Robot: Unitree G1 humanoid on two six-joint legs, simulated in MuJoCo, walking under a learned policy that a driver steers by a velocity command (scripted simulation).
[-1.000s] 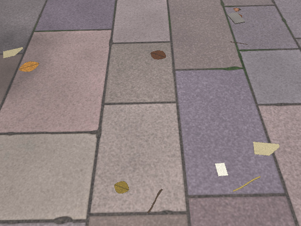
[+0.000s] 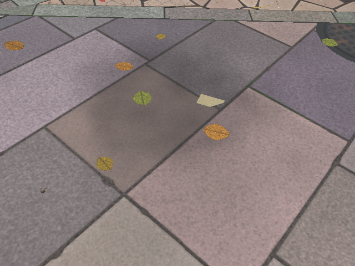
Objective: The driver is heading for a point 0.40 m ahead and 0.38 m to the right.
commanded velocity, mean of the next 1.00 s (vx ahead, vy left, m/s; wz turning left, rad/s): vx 0.97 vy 0.00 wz -0.86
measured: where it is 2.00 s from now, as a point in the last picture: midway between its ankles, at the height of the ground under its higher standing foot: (267, 154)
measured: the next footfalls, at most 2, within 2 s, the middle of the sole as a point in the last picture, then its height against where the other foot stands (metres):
right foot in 0.28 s outside the picture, level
left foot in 0.70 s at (189, 181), level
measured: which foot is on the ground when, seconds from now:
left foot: down 0.00-0.28, up 0.30-0.68, down 0.70-1.00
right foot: up 0.00-0.26, down 0.28-0.68, up 0.70-1.00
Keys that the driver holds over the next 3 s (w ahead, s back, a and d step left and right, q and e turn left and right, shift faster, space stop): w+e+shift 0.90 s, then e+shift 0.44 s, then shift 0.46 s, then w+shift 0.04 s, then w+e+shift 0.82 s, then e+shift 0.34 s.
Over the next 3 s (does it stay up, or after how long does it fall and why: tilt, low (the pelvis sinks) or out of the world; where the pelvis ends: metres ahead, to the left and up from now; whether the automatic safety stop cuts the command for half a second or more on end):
stays up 0.74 -1.02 -0.01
